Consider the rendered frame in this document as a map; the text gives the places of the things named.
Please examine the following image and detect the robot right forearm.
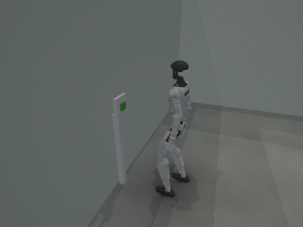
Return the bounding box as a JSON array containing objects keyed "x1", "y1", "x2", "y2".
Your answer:
[{"x1": 183, "y1": 105, "x2": 191, "y2": 123}]

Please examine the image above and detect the robot right upper arm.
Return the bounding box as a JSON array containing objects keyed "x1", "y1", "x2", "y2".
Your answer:
[{"x1": 185, "y1": 81, "x2": 192, "y2": 107}]

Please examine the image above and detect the robot left hand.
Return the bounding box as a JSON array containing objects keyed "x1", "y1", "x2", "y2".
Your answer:
[{"x1": 163, "y1": 142, "x2": 175, "y2": 160}]

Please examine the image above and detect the robot right shin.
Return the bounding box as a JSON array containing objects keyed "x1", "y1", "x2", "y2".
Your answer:
[{"x1": 172, "y1": 153, "x2": 186, "y2": 178}]

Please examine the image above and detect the robot left forearm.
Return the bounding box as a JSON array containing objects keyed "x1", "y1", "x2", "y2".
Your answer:
[{"x1": 169, "y1": 114, "x2": 181, "y2": 144}]

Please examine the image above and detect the panel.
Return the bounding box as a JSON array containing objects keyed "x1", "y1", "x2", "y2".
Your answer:
[{"x1": 112, "y1": 93, "x2": 128, "y2": 185}]

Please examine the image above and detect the robot left upper arm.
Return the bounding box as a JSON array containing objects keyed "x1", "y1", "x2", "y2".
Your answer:
[{"x1": 169, "y1": 87, "x2": 183, "y2": 120}]

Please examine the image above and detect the button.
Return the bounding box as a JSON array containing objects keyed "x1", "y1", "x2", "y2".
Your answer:
[{"x1": 119, "y1": 100, "x2": 126, "y2": 112}]

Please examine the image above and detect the robot left foot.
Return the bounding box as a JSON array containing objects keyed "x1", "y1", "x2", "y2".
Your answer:
[{"x1": 155, "y1": 186, "x2": 175, "y2": 198}]

